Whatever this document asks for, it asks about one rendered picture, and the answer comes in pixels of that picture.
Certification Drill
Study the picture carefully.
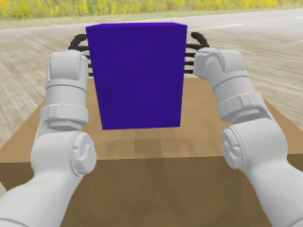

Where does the left robot upper arm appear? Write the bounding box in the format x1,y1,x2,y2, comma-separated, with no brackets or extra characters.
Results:
0,131,97,227

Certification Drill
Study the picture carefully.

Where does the right robot upper arm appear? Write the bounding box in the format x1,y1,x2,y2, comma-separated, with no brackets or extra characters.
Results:
222,117,303,227

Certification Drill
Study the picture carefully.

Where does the pedestal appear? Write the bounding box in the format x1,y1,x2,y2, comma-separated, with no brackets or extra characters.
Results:
0,78,303,227

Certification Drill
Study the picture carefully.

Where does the carton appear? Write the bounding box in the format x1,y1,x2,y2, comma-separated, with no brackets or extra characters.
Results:
85,22,187,131

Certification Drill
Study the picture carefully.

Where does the robot left hand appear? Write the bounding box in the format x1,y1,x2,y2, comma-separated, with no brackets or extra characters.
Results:
68,34,94,77

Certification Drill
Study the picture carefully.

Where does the robot left forearm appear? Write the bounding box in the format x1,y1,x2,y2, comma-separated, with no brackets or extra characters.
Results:
30,49,89,169

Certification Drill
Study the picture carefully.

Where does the robot right forearm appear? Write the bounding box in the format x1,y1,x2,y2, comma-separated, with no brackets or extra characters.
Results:
193,47,288,156

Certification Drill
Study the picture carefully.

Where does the robot right hand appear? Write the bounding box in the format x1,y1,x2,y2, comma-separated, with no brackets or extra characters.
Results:
184,32,210,75

